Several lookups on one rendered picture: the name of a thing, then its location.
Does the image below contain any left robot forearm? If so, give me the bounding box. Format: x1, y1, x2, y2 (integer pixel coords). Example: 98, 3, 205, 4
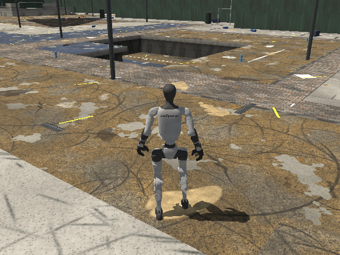
138, 128, 149, 147

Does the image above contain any robot right upper arm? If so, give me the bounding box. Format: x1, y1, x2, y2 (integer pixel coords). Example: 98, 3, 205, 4
181, 107, 196, 137

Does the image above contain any robot right thigh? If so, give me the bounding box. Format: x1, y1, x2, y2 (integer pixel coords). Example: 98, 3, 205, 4
177, 147, 188, 176

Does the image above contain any robot left hand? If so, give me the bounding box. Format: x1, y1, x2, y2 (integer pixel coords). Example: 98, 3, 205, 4
137, 146, 149, 156

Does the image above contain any robot thigh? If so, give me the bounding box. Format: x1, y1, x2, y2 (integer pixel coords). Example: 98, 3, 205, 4
151, 148, 163, 188
177, 147, 188, 176

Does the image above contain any robot right hand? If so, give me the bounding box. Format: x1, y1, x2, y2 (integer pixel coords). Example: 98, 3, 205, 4
191, 149, 203, 161

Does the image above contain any robot left thigh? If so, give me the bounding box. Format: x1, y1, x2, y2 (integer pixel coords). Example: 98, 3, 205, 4
151, 148, 163, 188

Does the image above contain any right robot forearm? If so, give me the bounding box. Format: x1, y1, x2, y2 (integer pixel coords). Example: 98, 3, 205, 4
191, 129, 202, 151

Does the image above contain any robot left upper arm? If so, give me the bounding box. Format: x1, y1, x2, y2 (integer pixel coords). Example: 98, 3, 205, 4
143, 107, 159, 136

